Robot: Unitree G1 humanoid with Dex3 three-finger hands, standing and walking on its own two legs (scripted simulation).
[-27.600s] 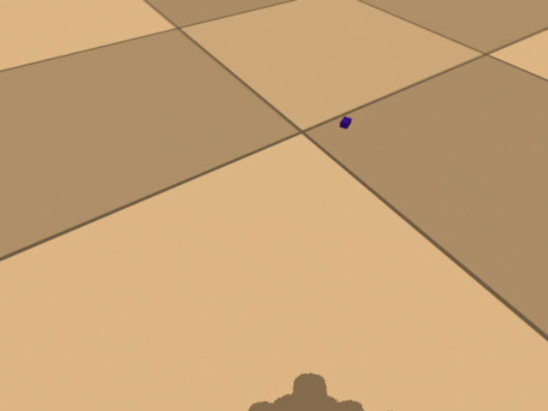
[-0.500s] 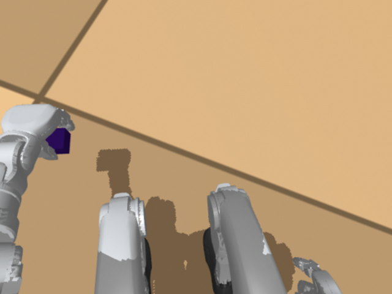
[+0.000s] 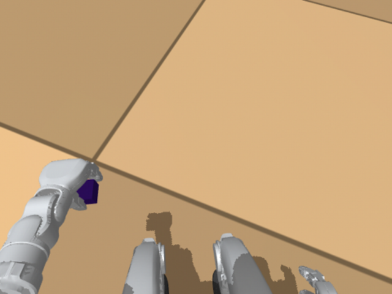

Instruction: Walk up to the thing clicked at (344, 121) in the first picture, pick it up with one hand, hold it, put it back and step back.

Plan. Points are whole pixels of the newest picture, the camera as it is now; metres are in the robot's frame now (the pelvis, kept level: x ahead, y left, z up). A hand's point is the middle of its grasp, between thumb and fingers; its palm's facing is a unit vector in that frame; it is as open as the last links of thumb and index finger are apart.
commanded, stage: lift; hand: left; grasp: from above
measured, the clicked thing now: (80, 192) +0.37 +0.25 -0.11
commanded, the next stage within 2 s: hold in 0.60 s
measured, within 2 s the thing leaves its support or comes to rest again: neither
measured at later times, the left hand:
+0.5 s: hand (63, 164) +0.37 +0.23 +0.04, palm faces -0.43 -0.06 -0.90, open 7.5 cm
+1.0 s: hand (48, 151) +0.37 +0.23 +0.09, palm faces -0.46 -0.04 -0.89, open 7.5 cm
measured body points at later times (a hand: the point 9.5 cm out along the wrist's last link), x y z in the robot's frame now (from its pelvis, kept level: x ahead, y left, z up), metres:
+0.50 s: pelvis +0.05 +0.00 +0.11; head +0.11 +0.00 +0.56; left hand +0.39 +0.23 +0.09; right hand +0.14 -0.27 -0.01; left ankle +0.08 +0.11 -0.57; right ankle +0.08 -0.13 -0.57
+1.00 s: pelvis +0.07 +0.00 +0.15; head +0.10 -0.01 +0.60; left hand +0.39 +0.23 +0.14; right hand +0.18 -0.26 +0.03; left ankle +0.08 +0.11 -0.57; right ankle +0.08 -0.13 -0.57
